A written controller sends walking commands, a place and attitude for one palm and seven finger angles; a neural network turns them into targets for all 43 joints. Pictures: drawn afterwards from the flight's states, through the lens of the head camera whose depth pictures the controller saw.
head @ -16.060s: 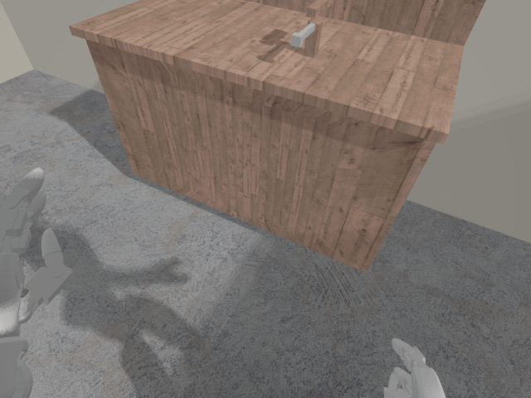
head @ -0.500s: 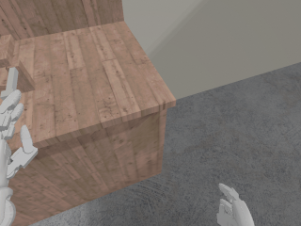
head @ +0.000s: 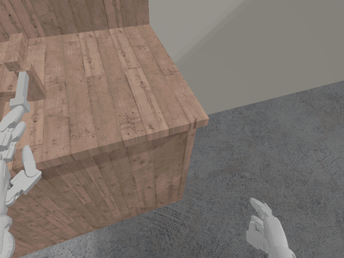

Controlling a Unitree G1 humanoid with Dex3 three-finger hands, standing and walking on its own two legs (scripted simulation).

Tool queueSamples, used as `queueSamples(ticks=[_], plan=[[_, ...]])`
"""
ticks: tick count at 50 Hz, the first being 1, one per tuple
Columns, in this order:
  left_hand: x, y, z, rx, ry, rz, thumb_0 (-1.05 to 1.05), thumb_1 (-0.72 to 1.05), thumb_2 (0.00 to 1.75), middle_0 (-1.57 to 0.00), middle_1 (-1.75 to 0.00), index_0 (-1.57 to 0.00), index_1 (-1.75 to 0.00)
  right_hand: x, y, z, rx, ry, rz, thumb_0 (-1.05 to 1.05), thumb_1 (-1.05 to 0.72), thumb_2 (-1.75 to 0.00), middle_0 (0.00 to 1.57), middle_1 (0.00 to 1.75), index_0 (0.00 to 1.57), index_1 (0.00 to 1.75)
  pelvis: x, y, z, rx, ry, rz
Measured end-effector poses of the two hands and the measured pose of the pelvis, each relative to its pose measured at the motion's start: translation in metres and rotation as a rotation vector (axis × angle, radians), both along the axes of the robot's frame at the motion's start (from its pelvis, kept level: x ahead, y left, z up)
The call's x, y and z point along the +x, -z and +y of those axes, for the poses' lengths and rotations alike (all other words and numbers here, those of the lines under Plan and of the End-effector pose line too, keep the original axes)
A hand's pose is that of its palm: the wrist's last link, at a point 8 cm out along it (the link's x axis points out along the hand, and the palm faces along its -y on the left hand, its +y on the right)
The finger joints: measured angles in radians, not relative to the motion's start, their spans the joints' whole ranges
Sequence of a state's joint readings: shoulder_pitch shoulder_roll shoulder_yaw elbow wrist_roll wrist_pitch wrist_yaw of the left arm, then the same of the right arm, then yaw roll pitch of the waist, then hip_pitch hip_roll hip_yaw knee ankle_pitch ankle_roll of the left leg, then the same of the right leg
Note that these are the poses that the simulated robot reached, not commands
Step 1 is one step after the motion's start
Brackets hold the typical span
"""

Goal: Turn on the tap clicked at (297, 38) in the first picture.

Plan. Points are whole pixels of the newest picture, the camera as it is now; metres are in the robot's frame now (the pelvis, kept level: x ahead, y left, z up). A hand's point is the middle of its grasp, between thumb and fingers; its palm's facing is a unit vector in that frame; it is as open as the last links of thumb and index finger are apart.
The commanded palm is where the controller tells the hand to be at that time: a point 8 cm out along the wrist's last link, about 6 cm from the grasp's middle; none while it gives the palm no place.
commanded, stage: come to a stop and stand still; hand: left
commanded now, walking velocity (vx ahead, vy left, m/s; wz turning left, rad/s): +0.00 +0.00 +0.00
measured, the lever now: (20, 105) +0.38 +0.39 +0.13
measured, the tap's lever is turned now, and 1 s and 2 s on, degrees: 0 0 0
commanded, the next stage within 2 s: look again from close up in 0.56 s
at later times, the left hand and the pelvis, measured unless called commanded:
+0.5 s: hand (23, 189) +0.19 +0.26 +0.15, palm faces +0.43 -0.83 -0.35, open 7.4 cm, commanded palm +0.13 +0.29 +0.17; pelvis -0.03 +0.01 +0.00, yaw +0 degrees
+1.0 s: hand (33, 186) +0.19 +0.25 +0.15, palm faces +0.43 -0.84 -0.34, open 7.4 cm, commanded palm +0.14 +0.28 +0.17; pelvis -0.02 +0.00 +0.00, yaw +1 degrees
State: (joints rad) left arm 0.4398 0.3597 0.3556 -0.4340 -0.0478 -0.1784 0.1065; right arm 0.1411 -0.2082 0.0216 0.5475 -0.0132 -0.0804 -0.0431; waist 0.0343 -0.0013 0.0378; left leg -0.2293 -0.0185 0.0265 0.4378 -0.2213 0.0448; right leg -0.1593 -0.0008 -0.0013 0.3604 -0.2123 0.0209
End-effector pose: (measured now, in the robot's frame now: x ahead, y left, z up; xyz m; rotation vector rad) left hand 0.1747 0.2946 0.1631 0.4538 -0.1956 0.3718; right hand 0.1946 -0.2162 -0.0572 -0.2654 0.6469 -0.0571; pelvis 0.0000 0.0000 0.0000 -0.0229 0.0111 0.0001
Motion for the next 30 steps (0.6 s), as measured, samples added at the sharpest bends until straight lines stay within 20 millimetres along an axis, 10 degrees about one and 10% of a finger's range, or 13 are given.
queueSamples(ticks=[30], plan=[[-0.029,-0.005,-0.001,-0.028,-0.021,-0.039,0.02,0.89,0.90,-0.21,-0.30,-0.20,-0.30,-0.054,0.012,0.003,0.000,0.026,0.061,0.01,-0.90,-0.90,0.21,0.30,0.20,0.30,-0.028,-0.002,0.007,0.002,-0.010,-0.024]])
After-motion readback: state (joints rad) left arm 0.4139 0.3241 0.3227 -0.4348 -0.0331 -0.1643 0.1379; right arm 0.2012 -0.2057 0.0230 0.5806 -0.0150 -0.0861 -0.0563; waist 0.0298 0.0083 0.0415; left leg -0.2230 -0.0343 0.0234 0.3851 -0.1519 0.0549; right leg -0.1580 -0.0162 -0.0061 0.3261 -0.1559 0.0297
